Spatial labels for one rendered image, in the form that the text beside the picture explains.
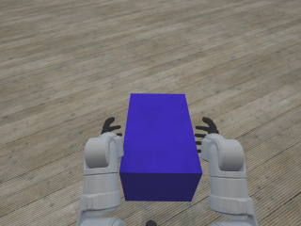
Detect robot left hand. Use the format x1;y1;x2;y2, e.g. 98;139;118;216
101;117;123;142

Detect robot right forearm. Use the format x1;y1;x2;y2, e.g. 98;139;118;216
200;133;259;226

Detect robot right hand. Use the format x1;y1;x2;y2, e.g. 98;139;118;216
194;117;219;153

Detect robot left forearm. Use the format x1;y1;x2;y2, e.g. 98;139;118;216
76;132;124;226

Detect carton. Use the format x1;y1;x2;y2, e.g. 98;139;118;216
119;93;202;202

